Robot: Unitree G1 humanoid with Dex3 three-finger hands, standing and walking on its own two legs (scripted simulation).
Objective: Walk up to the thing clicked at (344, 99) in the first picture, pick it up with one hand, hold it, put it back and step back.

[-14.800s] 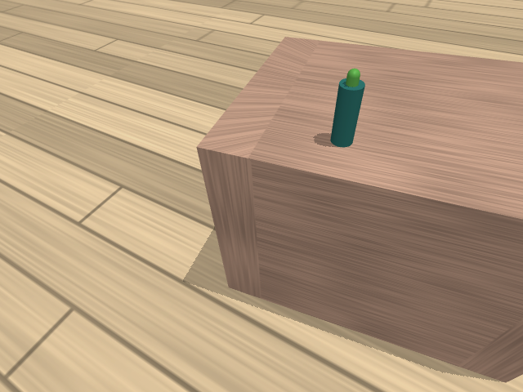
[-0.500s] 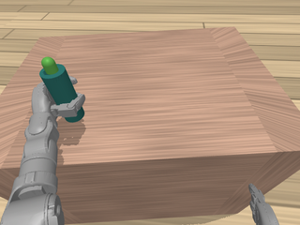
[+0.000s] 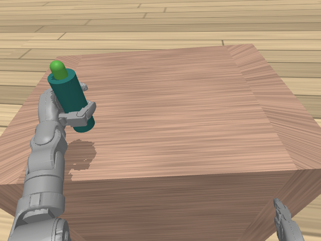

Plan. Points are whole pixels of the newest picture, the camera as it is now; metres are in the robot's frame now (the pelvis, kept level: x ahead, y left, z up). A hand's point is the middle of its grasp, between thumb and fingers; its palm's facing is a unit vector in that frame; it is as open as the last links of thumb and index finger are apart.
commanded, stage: lift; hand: left
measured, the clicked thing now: (71, 97) +0.42 +0.20 +0.20
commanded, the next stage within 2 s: hold in 0.92 s
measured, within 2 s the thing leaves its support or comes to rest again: neither
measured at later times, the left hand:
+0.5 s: hand (64, 98) +0.36 +0.18 +0.25, palm faces +0.13 -0.99 -0.02, open 7.6 cm
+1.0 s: hand (55, 91) +0.34 +0.18 +0.28, palm faces +0.12 -0.99 -0.01, open 7.7 cm
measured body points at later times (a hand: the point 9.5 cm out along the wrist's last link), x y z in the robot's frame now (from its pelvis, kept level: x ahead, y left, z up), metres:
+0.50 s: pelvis -0.01 +0.00 +0.01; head -0.04 -0.03 +0.46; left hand +0.35 +0.23 +0.25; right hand +0.16 -0.25 -0.06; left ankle -0.01 +0.12 -0.72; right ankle +0.02 -0.13 -0.72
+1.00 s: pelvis -0.01 +0.00 +0.02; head -0.05 -0.03 +0.46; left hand +0.33 +0.23 +0.28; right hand +0.16 -0.25 -0.05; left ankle -0.01 +0.12 -0.72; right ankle +0.02 -0.13 -0.72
